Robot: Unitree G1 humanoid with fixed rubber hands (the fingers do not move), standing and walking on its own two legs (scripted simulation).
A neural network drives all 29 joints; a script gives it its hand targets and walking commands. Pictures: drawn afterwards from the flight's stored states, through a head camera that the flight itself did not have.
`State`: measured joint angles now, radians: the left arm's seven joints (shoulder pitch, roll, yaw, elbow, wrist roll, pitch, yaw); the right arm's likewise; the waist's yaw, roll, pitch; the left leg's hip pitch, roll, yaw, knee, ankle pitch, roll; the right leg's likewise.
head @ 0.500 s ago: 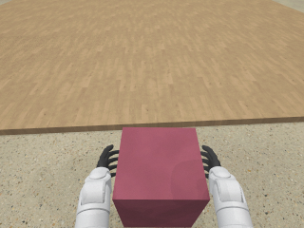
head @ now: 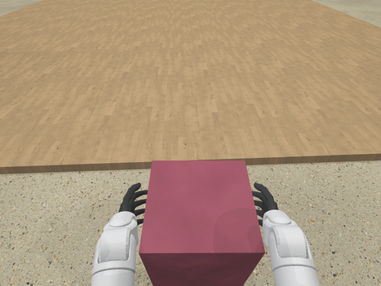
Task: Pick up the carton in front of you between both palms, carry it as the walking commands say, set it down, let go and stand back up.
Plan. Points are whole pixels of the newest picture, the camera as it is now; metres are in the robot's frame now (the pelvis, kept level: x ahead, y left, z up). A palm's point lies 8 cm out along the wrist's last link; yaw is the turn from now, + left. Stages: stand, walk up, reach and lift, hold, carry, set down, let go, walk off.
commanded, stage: hold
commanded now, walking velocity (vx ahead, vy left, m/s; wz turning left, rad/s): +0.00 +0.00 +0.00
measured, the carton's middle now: (198, 227) +0.29 +0.00 -0.02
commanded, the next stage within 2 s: carry in 1.18 s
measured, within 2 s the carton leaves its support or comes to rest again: neither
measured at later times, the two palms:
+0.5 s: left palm (127, 216) +0.28 +0.15 +0.05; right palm (269, 216) +0.28 -0.15 +0.04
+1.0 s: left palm (128, 217) +0.28 +0.15 +0.05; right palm (270, 216) +0.28 -0.15 +0.04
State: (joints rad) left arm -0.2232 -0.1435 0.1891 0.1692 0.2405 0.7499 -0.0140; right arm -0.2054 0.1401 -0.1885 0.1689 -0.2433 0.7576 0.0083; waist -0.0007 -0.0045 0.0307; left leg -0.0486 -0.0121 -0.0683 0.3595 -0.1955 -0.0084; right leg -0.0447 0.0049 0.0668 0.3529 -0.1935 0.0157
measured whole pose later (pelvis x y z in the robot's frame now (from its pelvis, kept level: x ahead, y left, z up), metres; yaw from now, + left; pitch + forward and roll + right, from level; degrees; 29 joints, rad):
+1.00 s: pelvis +0.00 +0.00 +0.00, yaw +0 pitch -8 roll +0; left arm -0.25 -0.15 0.21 0.18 0.26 0.76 -0.02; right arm -0.23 0.14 -0.20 0.18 -0.26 0.77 0.02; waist 0.00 -0.01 0.05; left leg -0.04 -0.01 -0.07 0.36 -0.19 -0.01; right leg -0.03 0.01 0.07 0.35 -0.19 0.01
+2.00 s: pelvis +0.32 +0.05 -0.02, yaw -2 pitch +4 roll +0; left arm -0.09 -0.13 0.09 -0.49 0.03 1.26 0.14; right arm -0.06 0.13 -0.06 -0.48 -0.06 1.25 -0.13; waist 0.00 -0.03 -0.11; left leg -0.42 0.04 0.25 0.55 -0.21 0.09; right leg -0.33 -0.10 -0.05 1.09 -0.40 -0.01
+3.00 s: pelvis +0.87 +0.04 -0.02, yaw -1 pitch +5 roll +0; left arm -0.70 -0.05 0.29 -0.11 0.03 1.24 0.15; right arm -0.67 0.07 -0.27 -0.10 -0.04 1.23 -0.17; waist -0.02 -0.04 0.07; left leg -0.50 -0.02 0.15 0.56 -0.15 0.09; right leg -0.30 -0.01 -0.04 0.64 -0.46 -0.03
